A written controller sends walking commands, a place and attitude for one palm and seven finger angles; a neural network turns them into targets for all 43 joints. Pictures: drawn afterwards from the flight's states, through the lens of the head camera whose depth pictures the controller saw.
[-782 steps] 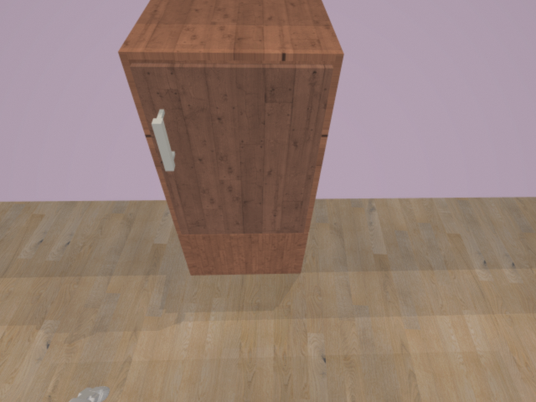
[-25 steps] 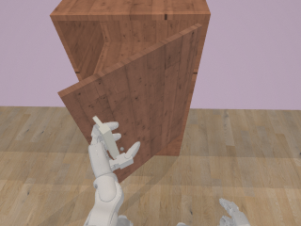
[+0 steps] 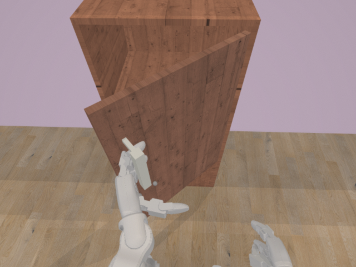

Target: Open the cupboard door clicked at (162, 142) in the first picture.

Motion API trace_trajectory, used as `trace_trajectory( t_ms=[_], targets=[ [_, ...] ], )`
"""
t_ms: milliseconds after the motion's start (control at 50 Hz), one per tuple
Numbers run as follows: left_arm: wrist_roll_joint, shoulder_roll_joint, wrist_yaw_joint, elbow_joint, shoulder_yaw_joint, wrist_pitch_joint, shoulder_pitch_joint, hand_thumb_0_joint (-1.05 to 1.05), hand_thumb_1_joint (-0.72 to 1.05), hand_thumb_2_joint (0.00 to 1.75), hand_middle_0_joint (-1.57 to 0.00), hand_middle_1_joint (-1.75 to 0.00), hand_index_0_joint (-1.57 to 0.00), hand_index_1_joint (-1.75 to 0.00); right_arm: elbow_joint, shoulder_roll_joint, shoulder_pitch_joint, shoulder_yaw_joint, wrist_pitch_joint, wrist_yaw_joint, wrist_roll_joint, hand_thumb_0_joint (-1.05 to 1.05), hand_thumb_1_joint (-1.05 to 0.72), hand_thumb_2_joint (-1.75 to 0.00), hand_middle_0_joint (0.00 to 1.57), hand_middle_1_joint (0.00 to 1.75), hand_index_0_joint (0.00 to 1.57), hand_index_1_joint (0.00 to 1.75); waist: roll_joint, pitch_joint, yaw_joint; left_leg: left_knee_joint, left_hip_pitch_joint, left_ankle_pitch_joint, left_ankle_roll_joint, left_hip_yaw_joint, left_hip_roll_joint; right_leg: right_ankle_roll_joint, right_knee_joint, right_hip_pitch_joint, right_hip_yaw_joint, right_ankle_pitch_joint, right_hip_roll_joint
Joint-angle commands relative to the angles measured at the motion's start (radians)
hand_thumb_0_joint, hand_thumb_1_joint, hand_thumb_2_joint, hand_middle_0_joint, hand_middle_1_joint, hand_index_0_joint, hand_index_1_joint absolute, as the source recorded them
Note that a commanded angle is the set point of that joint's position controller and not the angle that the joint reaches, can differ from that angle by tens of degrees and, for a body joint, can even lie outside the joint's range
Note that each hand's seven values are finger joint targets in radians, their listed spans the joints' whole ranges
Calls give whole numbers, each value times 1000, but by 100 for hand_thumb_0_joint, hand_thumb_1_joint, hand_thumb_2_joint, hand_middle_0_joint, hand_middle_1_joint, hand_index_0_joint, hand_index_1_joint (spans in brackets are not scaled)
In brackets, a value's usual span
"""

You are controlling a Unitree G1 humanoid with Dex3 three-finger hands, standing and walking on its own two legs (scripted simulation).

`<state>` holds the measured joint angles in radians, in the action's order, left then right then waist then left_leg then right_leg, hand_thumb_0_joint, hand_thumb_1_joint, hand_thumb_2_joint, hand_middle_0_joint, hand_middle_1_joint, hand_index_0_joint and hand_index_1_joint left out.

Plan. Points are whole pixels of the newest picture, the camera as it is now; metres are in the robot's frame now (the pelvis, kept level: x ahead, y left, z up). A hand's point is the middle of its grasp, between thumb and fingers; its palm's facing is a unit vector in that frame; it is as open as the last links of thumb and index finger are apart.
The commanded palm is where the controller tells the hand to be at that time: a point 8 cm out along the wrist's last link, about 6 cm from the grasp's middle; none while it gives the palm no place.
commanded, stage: slide the hand sideways off the handle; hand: left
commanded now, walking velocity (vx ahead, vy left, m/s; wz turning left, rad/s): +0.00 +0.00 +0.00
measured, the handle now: (136, 164) +0.33 +0.11 +0.05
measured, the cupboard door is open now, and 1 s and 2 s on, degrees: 42 44 44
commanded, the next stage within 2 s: draw the hand back to the body in 1.24 s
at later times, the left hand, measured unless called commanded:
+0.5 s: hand (156, 204) +0.24 +0.06 +0.05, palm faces -0.09 -1.00 +0.00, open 16.2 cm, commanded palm +0.22 +0.13 +0.05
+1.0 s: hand (123, 225) +0.20 +0.12 +0.04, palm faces -0.01 -1.00 -0.03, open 16.2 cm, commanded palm +0.18 +0.18 +0.05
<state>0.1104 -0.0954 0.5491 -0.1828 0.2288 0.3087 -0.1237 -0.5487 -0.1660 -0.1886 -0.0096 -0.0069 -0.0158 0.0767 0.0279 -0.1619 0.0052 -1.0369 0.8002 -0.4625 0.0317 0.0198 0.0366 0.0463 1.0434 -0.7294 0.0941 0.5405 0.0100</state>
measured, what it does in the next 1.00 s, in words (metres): stands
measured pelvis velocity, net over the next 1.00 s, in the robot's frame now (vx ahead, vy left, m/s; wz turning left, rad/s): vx -0.01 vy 0.00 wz -0.01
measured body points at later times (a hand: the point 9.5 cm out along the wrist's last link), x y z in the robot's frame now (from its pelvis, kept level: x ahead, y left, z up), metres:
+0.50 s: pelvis -0.02 +0.02 -0.01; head +0.03 +0.01 +0.44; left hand +0.24 +0.11 +0.05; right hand +0.14 -0.21 -0.09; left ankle +0.03 +0.14 -0.67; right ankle -0.01 -0.09 -0.67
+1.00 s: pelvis -0.01 +0.00 -0.01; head +0.05 -0.01 +0.43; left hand +0.20 +0.17 +0.05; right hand +0.18 -0.23 -0.09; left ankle +0.03 +0.14 -0.67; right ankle -0.01 -0.09 -0.67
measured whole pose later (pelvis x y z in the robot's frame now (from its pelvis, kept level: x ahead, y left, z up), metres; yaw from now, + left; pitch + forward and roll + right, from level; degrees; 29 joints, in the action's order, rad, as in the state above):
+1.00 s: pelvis -0.01 +0.00 -0.01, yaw +0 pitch +13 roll -1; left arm -0.11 0.13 -0.04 0.14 0.08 0.41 -0.49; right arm -0.43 -0.22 -0.23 -0.01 -0.03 0.01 0.00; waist 0.03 -0.14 0.00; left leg -1.12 0.86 -0.49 0.03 0.03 0.04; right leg 0.05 1.12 -0.79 0.10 0.57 0.00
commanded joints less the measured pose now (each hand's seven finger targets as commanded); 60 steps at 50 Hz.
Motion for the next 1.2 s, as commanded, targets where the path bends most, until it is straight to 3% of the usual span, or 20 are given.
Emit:
trace_trajectory(
  t_ms=[0, 20, 40, 60, 100, 120, 160, 200, 240, 340, 420, 440, 460, 580, 660, 780, 900, 1000, 1100, 1180],
  targets=[
    [17, -114, 50, 221, 5, 45, 200, 0, -50, 30, -15, -30, -15, -30, 138, -94, 64, 39, -51, 6, 0, 0, -90, -90, 20, 30, 20, 30, -74, -216, 9, 103, -174, 231, -37, 2, -42, -18, -170, 82, -36, -330, -12],
    [19, -123, 53, 224, 12, 41, 204, 0, -50, 30, -15, -30, -15, -30, 140, -94, 71, 38, -51, 4, -1, 0, -90, -90, 20, 30, 20, 30, -56, -219, 8, 105, -180, 228, -37, 1, -41, -16, -167, 73, -31, -317, -14],
    [115, 1, -154, 224, 212, 86, 203, 0, -50, 30, -15, -30, -15, -30, 119, -143, 3, 35, -49, -3, -7, 0, -90, -90, 20, 30, 20, 30, -122, -136, 112, 78, -169, 233, -60, 7, -43, -26, -159, 11, -65, -384, -1],
    [75, 86, -271, 309, 121, 133, 244, 0, -50, 30, -15, -30, -15, -30, 145, -135, -4, 51, -45, 1, -15, 0, -90, -90, 20, 30, 20, 30, -70, -232, 65, 72, -180, 243, -61, 2, -43, -16, -145, 55, -74, -408, 3],
    [39, 105, -401, 325, 136, 169, 252, 0, -50, 30, -15, -30, -15, -30, 163, -132, 2, 46, -48, 10, -26, 0, -90, -90, 20, 30, 20, 30, -20, -268, 54, 70, -203, 249, -65, 4, -47, -10, -133, 71, -80, -420, 5],
    [7, 94, -464, 323, 150, 178, 241, 0, -50, 30, -15, -30, -15, -30, 169, -133, -2, 43, -56, 13, -35, 0, -90, -90, 20, 30, 20, 30, -28, -247, 68, 69, -205, 236, -66, 8, -46, -12, -137, 57, -78, -401, 4],
    [-100, 66, -529, 338, 122, 166, 193, 0, -50, 30, -15, -30, -15, -30, 199, -129, 14, 37, -68, 18, -58, 0, -90, -90, 20, 30, 20, 30, -14, -233, 52, 85, -209, 192, -61, 8, -46, -12, -157, 61, -69, -335, -5],
    [-188, 51, -529, 316, 66, 128, 168, 0, -50, 30, -15, -30, -15, -30, 213, -134, 28, 28, -76, 28, -72, 0, -90, -90, 20, 30, 20, 30, -69, -185, 42, 109, -184, 115, -56, 13, -46, -18, -193, 59, -56, -227, -13],
    [-210, 73, -485, 295, 6, 102, 163, 0, -50, 30, -15, -30, -15, -30, 217, -140, 49, 24, -80, 32, -75, 0, -90, -90, 20, 30, 20, 30, -84, -145, 28, 123, -161, 69, -51, 18, -47, -19, -201, 39, -51, -143, -14],
    [-119, 118, -368, 298, -46, 103, 72, 0, -50, 30, -15, -30, -15, -30, 234, -140, 25, 33, -68, 10, -57, 0, -90, -90, 20, 30, 20, 30, -105, -173, -5, 121, -138, 102, -47, 19, -44, -13, -146, 31, -38, -161, -13],
    [-78, 136, -352, 335, -39, 113, 50, 0, -50, 30, -15, -30, -15, -30, 251, -135, 23, 32, -50, 0, -53, 0, -90, -90, 20, 30, 20, 30, -52, -160, -3, 116, -125, 73, -47, 3, -45, -10, -148, 18, -51, -140, -12],
    [-72, 167, -353, 359, -65, 115, 47, 0, -50, 30, -15, -30, -15, -30, 257, -138, 23, 35, -46, 2, -54, 0, -90, -90, 20, 30, 20, 30, -47, -182, -14, 115, -130, 89, -48, 2, -44, -7, -143, 35, -54, -152, -13],
    [-74, 151, -360, 377, -48, 118, 35, 0, -50, 30, -15, -30, -15, -30, 264, -133, 31, 35, -45, 2, -54, 0, -90, -90, 20, 30, 20, 30, -19, -190, -13, 114, -141, 88, -47, -4, -45, -7, -142, 30, -56, -156, -13],
    [-139, 142, -403, 413, -55, 98, -44, 0, -50, 30, -15, -30, -15, -30, 276, -136, 24, 29, -46, 13, -63, 0, -90, -90, 20, 30, 20, 30, -42, -149, 0, 118, -136, 79, -48, -5, -44, -15, -167, 44, -56, -163, -21],
    [-165, 183, -433, 433, -108, 104, -150, 0, -50, 30, -15, -30, -15, -30, 277, -139, 11, 31, -52, 21, -64, 0, -90, -90, 20, 30, 20, 30, -92, -159, -8, 106, -115, 122, -48, -9, -46, -21, -163, 85, -64, -228, -20],
    [-174, 225, -490, 487, -135, 144, -225, 0, -50, 30, -15, -30, -15, -30, 273, -139, 3, 36, -67, 24, -63, 0, -90, -90, 20, 30, 20, 30, -53, -140, 3, 69, -93, 146, -50, -11, -49, -24, -143, 65, -79, -279, -15],
    [-228, 257, -573, 553, -180, 173, -336, 0, -50, 30, -15, -30, -15, -30, 278, -142, 1, 44, -81, 33, -71, 0, -90, -90, 20, 30, 20, 30, -29, -170, -2, 38, -75, 173, -49, -11, -54, -31, -131, 83, -99, -338, -12],
    [-261, 284, -615, 563, -221, 169, -369, 0, -50, 30, -15, -30, -15, -30, 277, -145, -4, 50, -85, 45, -76, 0, -90, -90, 20, 30, 20, 30, -57, -153, 10, 12, -44, 164, -48, -6, -53, -42, -129, 66, -108, -339, -9],
    [-287, 312, -663, 572, -261, 174, -394, 0, -50, 30, -15, -30, -15, -30, 273, -149, -7, 57, -94, 58, -78, 0, -90, -90, 20, 30, 20, 30, -63, -177, 6, -13, -22, 170, -47, -3, -53, -47, -118, 72, -124, -352, -2],
    [-326, 344, -706, 578, -323, 171, -487, 0, -50, 30, -15, -30, -15, -30, 273, -141, -1, 64, -92, 66, -84, 0, -90, -90, 20, 30, 20, 30, -58, -209, -19, -17, -18, 199, -43, -3, -54, -53, -106, 115, -131, -419, 2]
  ],
)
